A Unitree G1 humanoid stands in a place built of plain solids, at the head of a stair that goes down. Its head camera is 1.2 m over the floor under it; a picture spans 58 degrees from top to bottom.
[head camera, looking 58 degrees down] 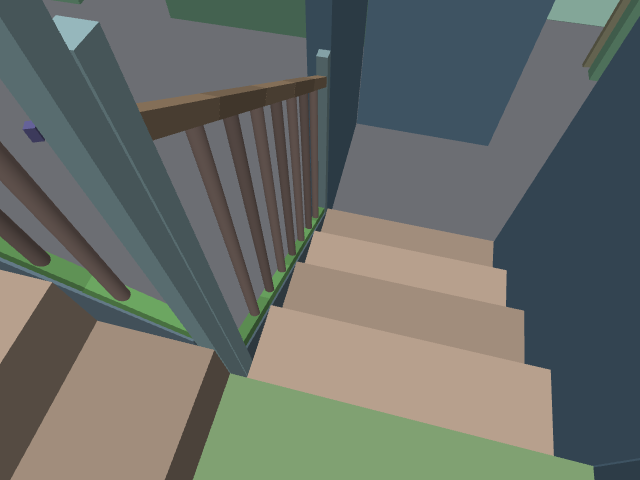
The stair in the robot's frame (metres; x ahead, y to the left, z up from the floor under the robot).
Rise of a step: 0.21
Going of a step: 0.30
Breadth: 0.95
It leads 14 degrees to the right of straight ahead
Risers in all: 5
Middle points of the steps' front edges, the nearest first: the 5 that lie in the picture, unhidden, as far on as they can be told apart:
0.20 -0.21 0.00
0.50 -0.29 -0.21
0.79 -0.36 -0.42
1.08 -0.43 -0.62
1.38 -0.50 -0.83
